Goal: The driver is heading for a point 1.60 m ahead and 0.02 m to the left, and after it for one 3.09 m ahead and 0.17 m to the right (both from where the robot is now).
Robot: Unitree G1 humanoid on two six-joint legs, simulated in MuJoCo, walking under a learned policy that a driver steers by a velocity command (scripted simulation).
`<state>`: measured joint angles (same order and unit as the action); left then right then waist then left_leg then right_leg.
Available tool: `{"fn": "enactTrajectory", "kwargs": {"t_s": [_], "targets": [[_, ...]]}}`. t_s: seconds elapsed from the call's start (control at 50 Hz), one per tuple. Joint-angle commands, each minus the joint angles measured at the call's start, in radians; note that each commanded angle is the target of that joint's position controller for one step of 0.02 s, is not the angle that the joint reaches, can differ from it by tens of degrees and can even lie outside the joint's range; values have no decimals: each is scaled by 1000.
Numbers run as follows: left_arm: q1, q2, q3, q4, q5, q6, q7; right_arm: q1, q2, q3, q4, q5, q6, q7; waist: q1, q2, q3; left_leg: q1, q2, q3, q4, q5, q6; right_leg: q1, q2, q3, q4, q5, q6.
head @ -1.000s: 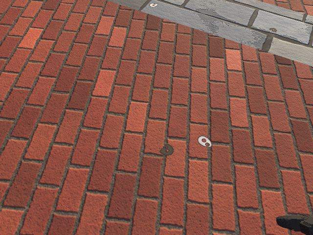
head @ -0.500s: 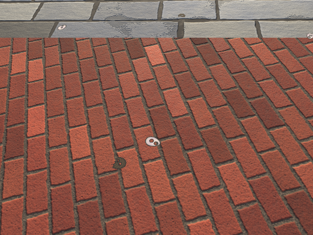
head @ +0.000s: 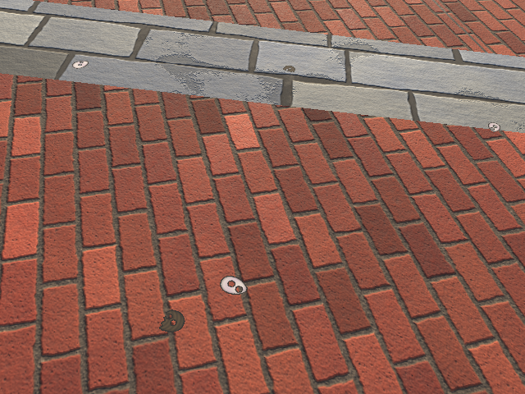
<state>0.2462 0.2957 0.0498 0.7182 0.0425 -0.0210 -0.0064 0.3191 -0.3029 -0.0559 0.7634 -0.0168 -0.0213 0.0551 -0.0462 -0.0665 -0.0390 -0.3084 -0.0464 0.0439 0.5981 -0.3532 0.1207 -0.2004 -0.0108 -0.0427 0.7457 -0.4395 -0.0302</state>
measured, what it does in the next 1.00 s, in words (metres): walks ahead: right foot, then left foot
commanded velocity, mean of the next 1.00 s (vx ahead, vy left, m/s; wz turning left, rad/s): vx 0.94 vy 0.00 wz -0.22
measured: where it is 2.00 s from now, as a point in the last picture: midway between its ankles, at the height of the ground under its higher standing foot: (257, 83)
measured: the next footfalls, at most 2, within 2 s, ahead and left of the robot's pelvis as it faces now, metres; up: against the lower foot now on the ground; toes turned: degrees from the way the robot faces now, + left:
right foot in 0.40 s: +0.51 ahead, -0.01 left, +0.00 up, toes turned +10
left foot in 0.80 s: +0.87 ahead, +0.27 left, +0.00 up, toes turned -8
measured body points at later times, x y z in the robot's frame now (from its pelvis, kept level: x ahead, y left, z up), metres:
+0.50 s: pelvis +0.39 +0.05 -0.01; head +0.42 +0.07 +0.44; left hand +0.47 +0.34 -0.13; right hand +0.48 -0.22 -0.13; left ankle +0.16 +0.10 -0.60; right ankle +0.48 -0.01 -0.73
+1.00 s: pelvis +0.85 +0.13 +0.01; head +0.88 +0.14 +0.46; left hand +1.08 +0.38 -0.09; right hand +0.83 -0.17 -0.10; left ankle +0.83 +0.27 -0.73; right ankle +0.82 +0.03 -0.63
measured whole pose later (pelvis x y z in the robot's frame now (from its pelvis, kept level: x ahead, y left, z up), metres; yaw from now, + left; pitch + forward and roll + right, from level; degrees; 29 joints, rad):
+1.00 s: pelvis +0.85 +0.13 +0.01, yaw -15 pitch +2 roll +1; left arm 0.19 0.38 0.09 0.73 0.03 -0.01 -0.05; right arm 0.35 -0.31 -0.04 0.82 -0.04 -0.10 0.00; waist -0.04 -0.06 -0.01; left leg -0.14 0.04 0.11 0.41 -0.31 -0.03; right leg -0.63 -0.02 0.00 1.24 -0.27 -0.10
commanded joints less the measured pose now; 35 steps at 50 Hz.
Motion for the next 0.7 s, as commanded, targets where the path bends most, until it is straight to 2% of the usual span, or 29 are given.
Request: {"fn": "enactTrajectory", "kwargs": {"t_s": [0.02, 0.04, 0.06, 0.1, 0.14, 0.2, 0.26, 0.3, 0.34, 0.36, 0.38, 0.4, 0.42, 0.44, 0.46, 0.48, 0.5, 0.52, 0.54, 0.58, 0.6, 0.64, 0.66, 0.7], "targets": [[-226, 84, -3, -178, 11, -61, -17, 168, -194, -57, -22, -7, -21, -18, -70, 207, 92, 490, 343, -822, -430, -395, 231, -783, 5, 123, 440, 59, 3], [-218, 106, 2, -162, 10, -69, -24, 165, -185, -58, -19, -4, -25, -25, -54, 109, 69, 463, 299, -707, -404, -294, 205, -735, -24, 118, 414, 121, 13], [-205, 107, 1, -152, 17, -67, -28, 167, -175, -53, -14, 3, -28, -33, -36, 76, 67, 426, 261, -638, -420, -237, 179, -690, -41, 106, 365, 144, 27], [-201, 95, -7, -142, 25, -41, -39, 164, -138, -39, -2, 15, -41, -42, -15, 102, 100, 347, 199, -545, -464, -133, 152, -624, -51, 88, 283, 193, 58], [-239, 83, -15, -152, 17, -21, -43, 175, -138, -40, 11, 18, -51, -44, -14, 109, 132, 309, 164, -485, -490, -3, 155, -629, -42, 48, 219, 244, 76], [-337, 53, -32, -175, 7, -21, -47, 198, -117, -36, 39, 20, -60, -46, -45, 119, 154, 269, 120, -390, -498, 237, 130, -575, -23, -7, 49, 372, 77], [-438, 40, -42, -209, -5, -28, -50, 244, -117, -32, 77, 23, -71, -50, -87, 151, 168, 287, 147, -363, -524, 481, 110, -489, -10, -44, -95, 470, 40], [-428, 52, -39, -209, -12, -30, -45, 213, -138, -31, 89, 20, -81, -54, -67, 156, 160, 334, 166, -296, -532, 648, 81, -406, 3, -76, -176, 483, -14], [-334, 88, -23, -179, -11, -32, -29, 215, -167, -32, 104, 9, -89, -56, -14, 185, 81, 394, 187, -224, -396, 1137, 40, -235, 75, -117, -181, 406, -59], [-206, 122, -8, -142, -15, -31, -18, 214, -187, -37, 114, -9, -84, -62, 54, 206, 7, 427, 198, -199, -243, 1332, 25, -123, 112, -120, -159, 332, -78], [17, 156, 10, -73, -23, -29, -3, 178, -200, -43, 115, -26, -73, -70, 164, 215, -90, 389, 201, -162, -8, 1432, 15, 76, 140, -130, -152, 262, -99], [257, 191, 31, 1, -22, -23, 15, 110, -193, -40, 105, -37, -67, -79, 290, 181, -170, 222, 178, -128, 304, 1324, 1, 329, 65, -51, -133, 191, -137], [371, 288, 68, 31, -1, -22, 21, 121, -97, -17, 57, -4, -75, -70, 283, -89, -270, -127, 22, -82, 818, 736, -58, 576, -153, 403, -181, -191, -289], [296, 264, 62, 53, -18, -19, 2, 117, -68, -2, 26, -8, -101, -46, 184, -237, -274, -378, -109, -138, 953, -30, -65, 607, -279, 955, -444, -234, -367], [173, 213, 59, 36, -21, -24, -10, 17, -90, 6, 0, -14, -109, -48, 162, -115, -123, -477, -19, -193, 969, 42, -51, 492, -272, 913, -466, -235, -373], [160, 164, 52, 44, -30, -30, -14, -65, -109, 13, -20, -28, -120, -42, 156, 37, -63, -458, 33, -209, 900, 80, -57, 354, -252, 804, -478, -155, -355], [156, 130, 44, 60, -27, -34, -11, -104, -96, 20, -42, -41, -119, -38, 121, 105, 0, -420, 67, -199, 805, 82, -62, 216, -216, 723, -499, -92, -328], [148, 95, 30, 82, -24, -38, -5, -139, -80, 27, -69, -58, -108, -36, 80, 122, 66, -379, 86, -188, 739, 65, -80, 75, -164, 645, -525, -20, -304], [137, 102, 27, 93, -22, -44, 0, -130, -63, 36, -88, -67, -90, -33, 35, 75, 95, -360, 100, -187, 685, 25, -98, -8, -144, 608, -540, -1, -309], [118, 127, 32, 90, -31, -61, 2, -172, -54, 51, -132, -68, -62, -31, 1, 48, 152, -350, 145, -162, 527, 2, -129, -150, -122, 545, -594, 25, -309], [99, 135, 36, 76, -31, -66, 3, -233, -57, 59, -163, -57, -59, -26, 2, 55, 175, -290, 152, -130, 408, 73, -145, -244, -94, 496, -632, 51, -298], [76, 162, 53, 57, -33, -72, 0, -323, -26, 79, -199, -27, -63, -5, 18, 33, 183, -47, 127, -74, 147, 265, -163, -404, -24, 396, -675, 115, -244], [95, 178, 62, 57, -39, -77, -7, -342, -21, 80, -198, -15, -62, 0, 42, 33, 161, 52, 104, -53, 104, 375, -167, -418, -26, 398, -692, 166, -224], [140, 201, 74, 60, -50, -77, -15, -355, -51, 69, -194, -11, -62, -7, 73, 35, 132, 62, 92, -58, 22, 444, -164, -270, -46, 418, -653, 284, -194]]}}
